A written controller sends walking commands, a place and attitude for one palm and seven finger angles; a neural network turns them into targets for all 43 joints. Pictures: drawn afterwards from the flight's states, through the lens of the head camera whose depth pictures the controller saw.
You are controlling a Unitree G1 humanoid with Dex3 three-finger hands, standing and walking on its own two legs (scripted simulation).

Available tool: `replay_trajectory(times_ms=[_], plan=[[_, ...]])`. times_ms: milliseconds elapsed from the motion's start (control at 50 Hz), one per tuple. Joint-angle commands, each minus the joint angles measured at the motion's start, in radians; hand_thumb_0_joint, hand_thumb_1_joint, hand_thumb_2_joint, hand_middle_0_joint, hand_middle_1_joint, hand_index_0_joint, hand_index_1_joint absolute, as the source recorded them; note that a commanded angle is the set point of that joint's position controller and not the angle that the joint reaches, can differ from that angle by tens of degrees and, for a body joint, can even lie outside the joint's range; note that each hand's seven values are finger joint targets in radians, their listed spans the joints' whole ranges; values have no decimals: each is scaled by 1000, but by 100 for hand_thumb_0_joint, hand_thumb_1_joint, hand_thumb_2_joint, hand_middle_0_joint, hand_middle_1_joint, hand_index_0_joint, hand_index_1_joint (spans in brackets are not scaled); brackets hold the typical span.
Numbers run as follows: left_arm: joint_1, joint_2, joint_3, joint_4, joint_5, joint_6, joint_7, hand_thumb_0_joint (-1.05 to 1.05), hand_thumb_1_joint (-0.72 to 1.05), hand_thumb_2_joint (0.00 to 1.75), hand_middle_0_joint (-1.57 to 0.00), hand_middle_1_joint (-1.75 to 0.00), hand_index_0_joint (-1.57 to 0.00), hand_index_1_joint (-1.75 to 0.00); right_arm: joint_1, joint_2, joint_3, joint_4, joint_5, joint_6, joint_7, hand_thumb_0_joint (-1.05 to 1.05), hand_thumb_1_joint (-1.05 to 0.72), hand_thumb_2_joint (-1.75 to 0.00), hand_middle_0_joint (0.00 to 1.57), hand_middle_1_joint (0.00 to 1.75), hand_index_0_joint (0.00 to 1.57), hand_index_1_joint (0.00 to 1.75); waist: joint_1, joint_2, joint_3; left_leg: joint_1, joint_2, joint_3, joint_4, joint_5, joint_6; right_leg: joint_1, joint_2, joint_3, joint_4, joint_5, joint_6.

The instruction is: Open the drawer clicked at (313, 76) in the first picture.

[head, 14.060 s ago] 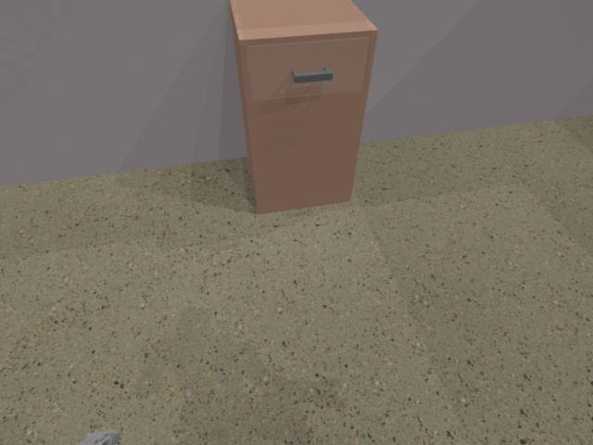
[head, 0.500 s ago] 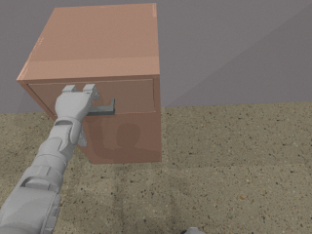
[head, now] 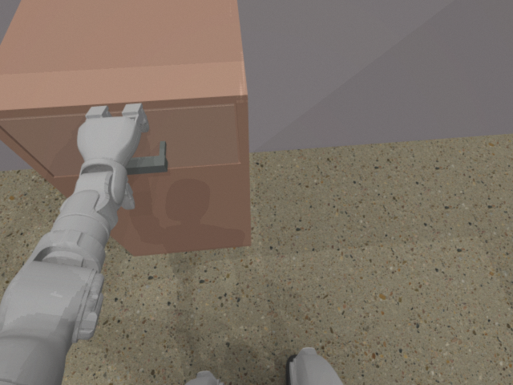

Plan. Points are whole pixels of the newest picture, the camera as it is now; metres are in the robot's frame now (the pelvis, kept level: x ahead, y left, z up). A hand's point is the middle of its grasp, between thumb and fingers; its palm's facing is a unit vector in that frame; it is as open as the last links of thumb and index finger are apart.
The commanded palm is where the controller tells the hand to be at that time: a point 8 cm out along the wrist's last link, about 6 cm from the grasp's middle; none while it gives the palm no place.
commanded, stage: move the hooked fingers above the handle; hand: left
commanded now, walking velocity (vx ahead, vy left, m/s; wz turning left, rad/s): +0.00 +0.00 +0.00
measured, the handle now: (133, 157) +0.53 +0.21 -0.05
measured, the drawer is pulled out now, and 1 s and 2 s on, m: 0.00 0.00 0.00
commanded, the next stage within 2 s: lower the fingers behind the handle in 0.72 s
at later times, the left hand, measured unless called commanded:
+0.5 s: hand (118, 164) +0.48 +0.21 +0.00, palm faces -0.05 -0.01 -1.00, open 13.8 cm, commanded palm +0.46 +0.21 +0.06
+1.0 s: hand (118, 169) +0.47 +0.21 +0.00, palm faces -0.07 -0.02 -1.00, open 13.8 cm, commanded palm +0.46 +0.21 +0.05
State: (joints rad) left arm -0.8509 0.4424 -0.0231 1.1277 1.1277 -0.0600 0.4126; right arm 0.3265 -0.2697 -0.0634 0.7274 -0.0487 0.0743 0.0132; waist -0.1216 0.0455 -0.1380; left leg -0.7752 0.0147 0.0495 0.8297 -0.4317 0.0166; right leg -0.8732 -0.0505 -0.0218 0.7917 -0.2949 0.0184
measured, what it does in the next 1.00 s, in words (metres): stands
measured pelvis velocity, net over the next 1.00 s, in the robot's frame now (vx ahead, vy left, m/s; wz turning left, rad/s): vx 0.00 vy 0.00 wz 0.00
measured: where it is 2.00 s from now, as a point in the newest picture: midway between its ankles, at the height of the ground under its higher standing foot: outside the picture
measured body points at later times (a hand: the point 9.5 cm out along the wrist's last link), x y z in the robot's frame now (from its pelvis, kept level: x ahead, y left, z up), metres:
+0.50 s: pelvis +0.00 +0.00 +0.00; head +0.11 -0.02 +0.43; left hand +0.48 +0.21 +0.06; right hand +0.01 -0.28 -0.14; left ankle -0.03 +0.11 -0.70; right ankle +0.03 -0.14 -0.70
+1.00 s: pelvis +0.00 +0.00 +0.00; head +0.11 -0.02 +0.44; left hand +0.47 +0.21 +0.06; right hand +0.04 -0.28 -0.14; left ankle -0.03 +0.11 -0.70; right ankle +0.03 -0.14 -0.70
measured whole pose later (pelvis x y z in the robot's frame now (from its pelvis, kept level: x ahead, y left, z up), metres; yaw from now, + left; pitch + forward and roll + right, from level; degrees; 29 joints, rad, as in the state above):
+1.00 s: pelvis +0.00 +0.00 +0.00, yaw +0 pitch +21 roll +0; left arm -0.77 0.43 -0.02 1.08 1.11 -0.07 0.40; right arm 0.30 -0.26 -0.06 0.72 -0.05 0.10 0.02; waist -0.10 0.05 -0.14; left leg -0.75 0.02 0.04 0.82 -0.44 0.01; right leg -0.85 -0.04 -0.03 0.79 -0.30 0.01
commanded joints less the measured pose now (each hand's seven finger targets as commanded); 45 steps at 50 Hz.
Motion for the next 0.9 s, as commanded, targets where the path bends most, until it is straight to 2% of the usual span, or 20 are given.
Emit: replay_trajectory(times_ms=[0, 40, 100, 140, 180, 240, 280, 320, 340, 380, 460, 500, 540, 560, 580, 640, 680, 800, 860, 880], plan=[[-411, 264, 61, -139, -13, 35, 18, 0, -50, 30, -30, -120, -30, -120, 150, -166, -56, -45, 0, -5, -12, 0, -90, -90, 20, 30, 20, 30, -18, -24, -459, 171, -39, -33, -62, 434, 15, 340, 79, -11, -34, 318, -46], [-432, 270, 55, -133, -16, 39, 12, 0, -50, 30, -30, -120, -30, -120, 151, -170, -51, -43, 5, -1, -16, 0, -90, -90, 20, 30, 20, 30, -26, -40, -425, 142, -41, -36, -74, 381, 18, 333, 77, -12, -42, 283, -44], [-418, 282, 62, -148, -16, 37, 7, 0, -50, 30, -30, -120, -30, -120, 148, -169, -48, -47, 8, 2, -16, 0, -90, -90, 20, 30, 20, 30, -8, -14, -438, 150, -44, -32, -83, 359, 19, 343, 76, -8, -48, 261, -47], [-415, 271, 49, -143, -19, 30, -1, 0, -50, 30, -30, -120, -30, -120, 148, -167, -45, -50, 9, 3, -18, 0, -90, -90, 20, 30, 20, 30, -11, -1, -423, 152, -43, -33, -87, 352, 18, 331, 76, -11, -49, 249, -48], [-401, 284, 54, -124, -18, 27, -7, 0, -50, 30, -30, -120, -30, -120, 141, -170, -41, -53, 12, 2, -22, 0, -90, -90, 20, 30, 20, 30, -14, -26, -389, 121, -44, -30, -88, 297, 22, 320, 75, -7, -56, 209, -46], [-443, 271, 46, -189, -15, -12, -9, 0, -50, 30, -30, -120, -30, -120, 153, -164, -47, -62, 7, -9, -26, 0, -90, -90, 20, 30, 20, 30, -16, 14, -446, 164, -40, -40, -80, 326, 19, 313, 75, -8, -44, 220, -49], [-404, 289, 75, -214, -20, -35, -6, 0, -50, 30, -30, -120, -30, -120, 154, -163, -51, -63, 3, -12, -25, 0, -90, -90, 20, 30, 20, 30, 1, 17, -482, 181, -39, -38, -68, 364, 18, 331, 77, -5, -35, 250, -50], [-398, 266, 64, -191, -22, -40, 3, 0, -50, 30, -30, -120, -30, -120, 149, -160, -51, -58, 2, -11, -24, 0, -90, -90, 20, 30, 20, 30, -14, -6, -451, 154, -39, -40, -62, 355, 18, 315, 76, -7, -34, 250, -49], [-409, 280, 69, -196, -20, -41, 12, 0, -50, 30, -30, -120, -30, -120, 153, -164, -51, -52, 2, -12, -24, 0, -90, -90, 20, 30, 20, 30, -14, 1, -428, 142, -37, -37, -62, 341, 19, 305, 75, -6, -35, 240, -47], [-392, 324, 103, -205, -16, -35, 28, 0, -50, 30, -30, -120, -30, -120, 144, -168, -48, -55, 2, -10, -21, 0, -90, -90, 20, 30, 20, 30, 3, -6, -448, 126, -44, -32, -64, 334, 21, 340, 74, -1, -33, 247, -47], [-402, 315, 90, -215, -14, -19, 33, 0, -50, 30, -30, -120, -30, -120, 145, -165, -52, -50, 4, -6, -20, 0, -90, -90, 20, 30, 20, 30, -4, 19, -467, 155, -43, -32, -63, 367, 18, 344, 74, -4, -35, 275, -47], [-416, 277, 62, -235, -22, -19, 26, 0, -50, 30, -30, -120, -30, -120, 148, -161, -57, -50, 4, -7, -20, 0, -90, -90, 20, 30, 20, 30, -11, 27, -486, 181, -43, -30, -63, 385, 18, 355, 75, -2, -45, 291, -46], [-394, 288, 73, -228, -31, -24, 11, 0, -50, 30, -30, -120, -30, -120, 155, -163, -58, -43, 4, -3, -23, 0, -90, -90, 20, 30, 20, 30, -13, 7, -491, 194, -41, -33, -64, 407, 19, 369, 75, -3, -47, 314, -44], [-385, 278, 66, -236, -33, -28, 4, 0, -50, 30, -30, -120, -30, -120, 152, -162, -57, -46, 5, -2, -23, 0, -90, -90, 20, 30, 20, 30, -5, 16, -489, 204, -41, -36, -68, 424, 17, 368, 76, -5, -47, 319, -46], [-389, 234, 34, -245, -33, -35, -1, 0, -50, 30, -30, -120, -30, -120, 151, -156, -61, -46, 5, -3, -23, 0, -90, -90, 20, 30, 20, 30, -14, 26, -472, 222, -37, -37, -71, 431, 15, 352, 76, -7, -55, 315, -46], [-362, 257, 63, -269, -32, -56, -4, 0, -50, 30, -30, -120, -30, -120, 150, -158, -61, -44, 2, 1, -23, 0, -90, -90, 20, 30, 20, 30, 5, 30, -481, 238, -35, -40, -71, 466, 13, 358, 76, -8, -50, 325, -49], [-342, 205, 34, -261, -28, -56, 5, 0, -50, 30, -30, -120, -30, -120, 143, -151, -63, -43, 2, 3, -19, 0, -90, -90, 20, 30, 20, 30, -2, 34, -439, 248, -30, -43, -72, 487, 9, 327, 79, -18, -54, 319, -51], [-336, 251, 72, -252, -16, -21, 43, 0, -50, 30, -30, -120, -30, -120, 117, -155, -55, -46, 2, 16, -10, 0, -90, -90, 20, 30, 20, 30, 13, 12, -411, 202, -37, -33, -85, 452, 9, 359, 77, -17, -52, 322, -52], [-323, 215, 45, -219, -15, -3, 43, 0, -50, 30, -30, -120, -30, -120, 114, -152, -54, -48, 2, 14, -9, 0, -90, -90, 20, 30, 20, 30, 8, 8, -407, 189, -40, -28, -85, 428, 11, 359, 77, -15, -53, 315, -51], [-320, 229, 58, -216, -16, -2, 41, 0, -50, 30, -30, -120, -30, -120, 115, -154, -55, -46, 2, 14, -10, 0, -90, -90, 20, 30, 20, 30, 7, -13, -415, 186, -38, -27, -81, 424, 13, 365, 77, -13, -51, 318, -50]])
